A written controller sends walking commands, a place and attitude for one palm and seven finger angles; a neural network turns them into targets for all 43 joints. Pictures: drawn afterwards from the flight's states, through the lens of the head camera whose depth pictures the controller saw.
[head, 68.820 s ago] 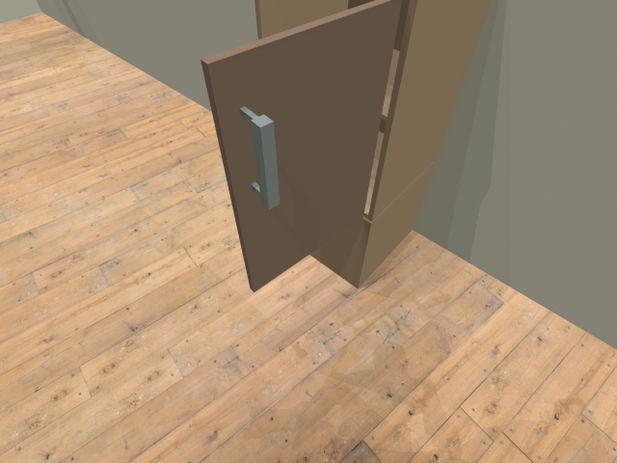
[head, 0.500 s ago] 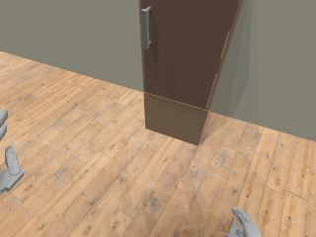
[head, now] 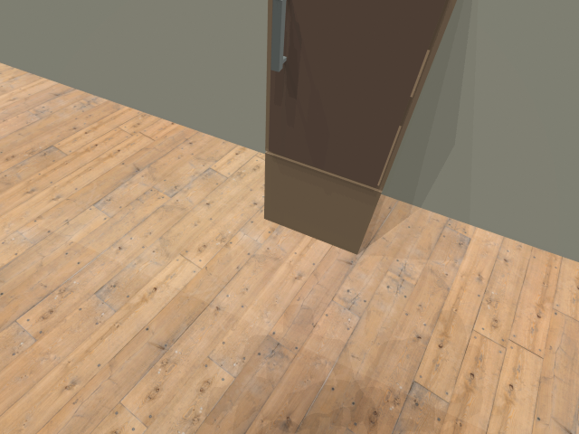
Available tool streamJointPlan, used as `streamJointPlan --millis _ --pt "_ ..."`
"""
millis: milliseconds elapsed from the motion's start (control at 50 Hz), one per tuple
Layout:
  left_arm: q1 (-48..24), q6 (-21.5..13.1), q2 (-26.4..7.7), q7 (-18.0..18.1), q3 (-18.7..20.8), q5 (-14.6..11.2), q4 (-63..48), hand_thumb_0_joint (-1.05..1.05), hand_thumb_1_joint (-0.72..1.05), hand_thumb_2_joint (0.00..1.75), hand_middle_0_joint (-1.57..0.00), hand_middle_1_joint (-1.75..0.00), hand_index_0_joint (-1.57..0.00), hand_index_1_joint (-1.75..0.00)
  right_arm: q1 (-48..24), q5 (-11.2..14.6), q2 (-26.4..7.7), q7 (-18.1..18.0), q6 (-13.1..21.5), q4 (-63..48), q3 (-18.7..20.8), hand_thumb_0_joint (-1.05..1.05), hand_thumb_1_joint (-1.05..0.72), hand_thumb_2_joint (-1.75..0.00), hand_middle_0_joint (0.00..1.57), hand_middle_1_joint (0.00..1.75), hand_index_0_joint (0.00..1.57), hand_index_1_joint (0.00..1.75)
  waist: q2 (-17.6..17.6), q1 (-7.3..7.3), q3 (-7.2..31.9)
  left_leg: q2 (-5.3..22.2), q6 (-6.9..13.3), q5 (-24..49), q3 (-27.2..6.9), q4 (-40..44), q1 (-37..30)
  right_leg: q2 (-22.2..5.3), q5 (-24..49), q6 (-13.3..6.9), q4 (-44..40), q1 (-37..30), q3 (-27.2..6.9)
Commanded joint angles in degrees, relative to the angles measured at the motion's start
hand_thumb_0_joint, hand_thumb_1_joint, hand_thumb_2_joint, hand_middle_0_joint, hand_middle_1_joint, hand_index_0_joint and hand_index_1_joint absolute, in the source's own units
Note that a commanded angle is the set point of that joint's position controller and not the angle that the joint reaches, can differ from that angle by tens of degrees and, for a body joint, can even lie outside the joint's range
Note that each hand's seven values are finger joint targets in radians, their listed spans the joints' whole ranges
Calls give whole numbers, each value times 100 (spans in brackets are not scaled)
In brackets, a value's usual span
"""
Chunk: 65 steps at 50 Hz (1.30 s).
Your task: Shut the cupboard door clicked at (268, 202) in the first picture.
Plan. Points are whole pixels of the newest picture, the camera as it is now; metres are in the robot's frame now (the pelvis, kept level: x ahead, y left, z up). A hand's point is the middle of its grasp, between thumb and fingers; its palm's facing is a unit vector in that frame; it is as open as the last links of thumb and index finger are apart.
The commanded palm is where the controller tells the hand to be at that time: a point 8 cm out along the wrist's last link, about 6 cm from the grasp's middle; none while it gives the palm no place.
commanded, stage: let the arm hang, fingers relaxed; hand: left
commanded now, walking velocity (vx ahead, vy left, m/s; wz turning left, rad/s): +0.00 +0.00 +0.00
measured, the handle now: (281, 32) +1.01 +0.08 +0.08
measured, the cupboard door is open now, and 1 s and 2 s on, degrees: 0 0 0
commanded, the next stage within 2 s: look to check the result in 0.70 s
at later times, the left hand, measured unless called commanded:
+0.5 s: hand out of the picture -0.02 +0.17 -0.17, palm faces +0.00 -0.98 -0.18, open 7.4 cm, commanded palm none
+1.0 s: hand out of the picture -0.01 +0.18 -0.17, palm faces -0.01 -0.98 -0.20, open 7.4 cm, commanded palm none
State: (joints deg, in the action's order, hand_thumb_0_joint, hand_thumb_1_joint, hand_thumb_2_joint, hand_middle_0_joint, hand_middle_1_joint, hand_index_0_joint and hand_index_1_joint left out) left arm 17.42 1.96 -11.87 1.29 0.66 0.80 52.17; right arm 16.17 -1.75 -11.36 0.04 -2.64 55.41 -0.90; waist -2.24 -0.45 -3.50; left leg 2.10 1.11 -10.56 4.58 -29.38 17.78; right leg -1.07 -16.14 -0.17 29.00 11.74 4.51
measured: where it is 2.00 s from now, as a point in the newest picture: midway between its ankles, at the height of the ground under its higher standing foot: outside the picture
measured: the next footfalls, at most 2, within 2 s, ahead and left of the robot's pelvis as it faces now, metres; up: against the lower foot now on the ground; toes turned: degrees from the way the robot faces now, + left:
none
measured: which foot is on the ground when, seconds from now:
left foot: down 0.00-1.00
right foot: down 0.00-1.00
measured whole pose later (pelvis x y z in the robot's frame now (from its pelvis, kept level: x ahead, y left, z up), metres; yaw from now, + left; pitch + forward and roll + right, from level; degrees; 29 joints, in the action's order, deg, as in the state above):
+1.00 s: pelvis +0.00 +0.00 +0.01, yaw -2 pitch -2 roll +0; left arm 17.2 -0.3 -8.6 2.0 1.1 1.1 65.7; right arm 17.3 -1.0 -8.0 -1.7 -1.0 64.4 1.4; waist 0.6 -0.8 -2.5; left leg 2.0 1.4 -8.5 6.8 -23.8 13.5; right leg -1.0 -13.6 0.2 24.2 8.8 2.3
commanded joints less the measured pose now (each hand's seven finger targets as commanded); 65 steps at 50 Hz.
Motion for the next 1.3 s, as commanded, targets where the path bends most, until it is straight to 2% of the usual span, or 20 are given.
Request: streamJointPlan --millis 0,40,60,120,200,320,440,600,680,780,840,900,960,1120,1160,1280 --pt "223 -202 -567 2 131 -15 163 0 90 90 -20 -30 -20 -30 -42 51 -650 -96 204 -170 219 0 -90 -90 20 30 20 30 1167 -5 379 432 14 -753 -657 1034 -378 -399 52 -259 -881 18 -637" --pt "248 -198 -531 4 102 -12 399 0 90 90 -20 -30 -20 -30 88 64 -621 -113 190 -20 241 0 -90 -90 20 30 20 30 855 -14 183 453 26 -946 -695 1158 -363 -379 -38 -246 -953 118 -617" --pt "268 -214 -525 9 103 -4 497 0 90 90 -20 -30 -20 -30 178 80 -644 -123 192 35 263 0 -90 -90 20 30 20 30 602 -23 171 479 40 -828 -709 1144 -416 -375 0 -249 -992 122 -625" --pt "324 -237 -401 27 73 -8 783 0 90 90 -20 -30 -20 -30 378 86 -540 -147 203 270 260 0 -90 -90 20 30 20 30 168 -62 40 476 48 -674 -635 1141 -589 -409 -88 -223 -1107 284 -645" --pt "420 -224 -308 56 64 -1 1017 0 90 90 -20 -30 -20 -30 506 86 -438 -154 195 503 262 0 -90 -90 20 30 20 30 24 -69 -139 494 62 -803 -611 1252 -613 -390 -301 -195 -1136 455 -636" --pt "573 -201 -186 83 68 22 1171 0 90 90 -20 -30 -20 -30 532 77 -293 -156 184 654 268 0 -90 -90 20 30 20 30 73 -23 -369 472 75 -1019 -582 1354 -475 -364 -444 -152 -1115 602 -640" --pt "586 -203 -126 89 95 30 1197 0 90 90 -20 -30 -20 -30 580 70 -203 -164 196 721 276 0 -90 -90 20 30 20 30 343 -19 -405 458 60 -1167 -603 1433 -361 -323 -394 -142 -1043 598 -628" --pt "521 -247 -77 89 112 25 1174 0 90 90 -20 -30 -20 -30 636 66 -98 -170 209 716 289 0 -90 -90 20 30 20 30 304 -60 -304 382 30 -757 -466 1186 -554 -391 -405 -188 -1158 705 -680" --pt "469 -255 -90 86 125 22 1180 0 90 90 -20 -30 -20 -30 598 72 -148 -186 235 714 297 0 -90 -90 20 30 20 30 433 -48 -256 421 33 -747 -523 1246 -537 -371 -185 -195 -1101 570 -661" --pt "425 -282 -128 84 125 15 1193 0 90 90 -20 -30 -20 -30 582 82 -182 -194 249 714 298 0 -90 -90 20 30 20 30 255 -57 -185 425 29 -476 -452 1152 -643 -412 -64 -218 -1163 480 -701" --pt "395 -289 -151 82 122 9 1206 0 90 90 -20 -30 -20 -30 558 82 -218 -196 259 724 301 0 -90 -90 20 30 20 30 261 -56 -112 425 36 -372 -461 1134 -730 -424 2 -221 -1170 434 -717" --pt "345 -279 -194 82 116 11 1214 0 90 90 -20 -30 -20 -30 516 87 -226 -192 246 744 294 0 -90 -90 20 30 20 30 224 -55 -230 438 31 -402 -458 1155 -709 -426 -44 -214 -1198 467 -701" --pt "339 -292 -282 81 127 14 1201 0 90 90 -20 -30 -20 -30 478 96 -324 -190 255 723 312 0 -90 -90 20 30 20 30 225 -44 -144 455 40 -241 -450 1127 -786 -425 124 -223 -1187 372 -699" --pt "186 -285 -350 65 112 11 1201 0 90 90 -20 -30 -20 -30 291 87 -399 -180 257 729 305 0 -90 -90 20 30 20 30 241 -51 -234 462 29 -333 -481 1222 -795 -438 92 -200 -1228 349 -701" --pt "195 -301 -434 63 127 14 1176 0 90 90 -20 -30 -20 -30 230 103 -484 -177 276 699 315 0 -90 -90 20 30 20 30 248 -30 -90 474 40 -140 -483 1184 -878 -450 272 -207 -1207 245 -697" --pt "55 -317 -483 56 133 10 1181 0 90 90 -20 -30 -20 -30 71 96 -559 -182 310 707 308 0 -90 -90 20 30 20 30 238 -31 -18 508 46 190 -493 1195 -976 -476 557 -183 -1196 84 -667"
